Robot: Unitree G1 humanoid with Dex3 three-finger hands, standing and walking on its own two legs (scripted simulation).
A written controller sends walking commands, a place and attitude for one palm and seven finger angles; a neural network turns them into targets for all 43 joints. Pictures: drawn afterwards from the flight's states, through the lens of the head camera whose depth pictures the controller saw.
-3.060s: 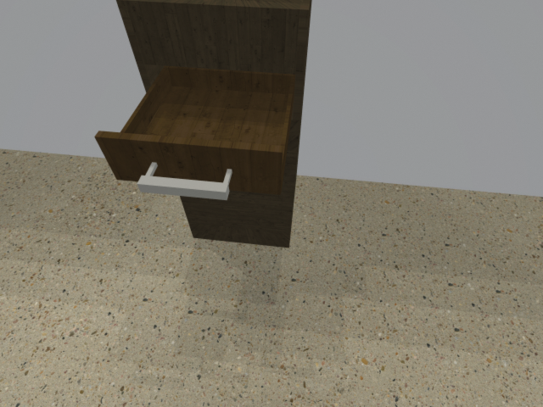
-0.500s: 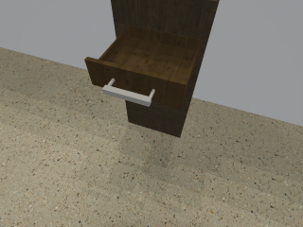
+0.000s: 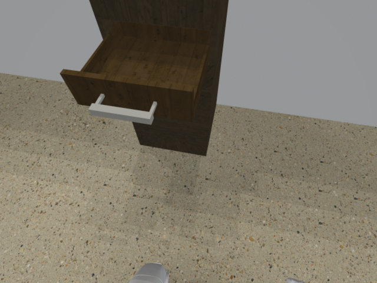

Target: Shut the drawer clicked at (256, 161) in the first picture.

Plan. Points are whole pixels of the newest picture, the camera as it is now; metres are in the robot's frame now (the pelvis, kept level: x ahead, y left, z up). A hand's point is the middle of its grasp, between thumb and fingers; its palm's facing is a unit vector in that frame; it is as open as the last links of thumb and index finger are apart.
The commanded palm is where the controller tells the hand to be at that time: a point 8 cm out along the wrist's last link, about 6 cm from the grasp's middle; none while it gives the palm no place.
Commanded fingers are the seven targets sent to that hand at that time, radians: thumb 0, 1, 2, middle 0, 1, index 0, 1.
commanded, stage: take the last steps up to it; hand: left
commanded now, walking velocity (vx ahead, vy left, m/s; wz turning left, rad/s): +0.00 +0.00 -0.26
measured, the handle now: (124, 107) +0.54 +0.24 -0.02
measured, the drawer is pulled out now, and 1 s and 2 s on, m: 0.29 0.29 0.29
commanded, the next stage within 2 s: come to a stop and stand still in 0.80 s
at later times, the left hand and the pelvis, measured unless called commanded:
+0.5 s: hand (107, 276) +0.13 +0.22 -0.17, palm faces -0.08 -0.98 -0.19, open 7.4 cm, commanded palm none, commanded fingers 0.00 0.90 0.90 -0.20 -0.30 -0.20 -0.30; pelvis +0.05 +0.03 +0.00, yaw -5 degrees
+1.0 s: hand (122, 252) +0.19 +0.20 -0.19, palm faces -0.01 -0.98 -0.17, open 7.3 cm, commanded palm none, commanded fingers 0.00 0.90 0.90 -0.20 -0.30 -0.20 -0.30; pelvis +0.18 +0.02 -0.01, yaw -4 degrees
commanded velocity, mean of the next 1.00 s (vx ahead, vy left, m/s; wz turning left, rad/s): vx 0.14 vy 0.03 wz -0.03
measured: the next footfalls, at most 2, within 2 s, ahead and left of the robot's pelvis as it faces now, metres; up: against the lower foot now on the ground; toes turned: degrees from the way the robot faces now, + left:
left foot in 0.22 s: +0.04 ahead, +0.14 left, +0.00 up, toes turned -4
right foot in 0.58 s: +0.13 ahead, -0.11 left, +0.00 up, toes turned -9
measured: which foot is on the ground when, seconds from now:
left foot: up 0.00-0.20, down 0.22-0.58, up 0.60-0.86, down 0.88-1.00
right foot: down 0.00-0.22, up 0.24-0.56, down 0.58-0.90, up 0.92-1.00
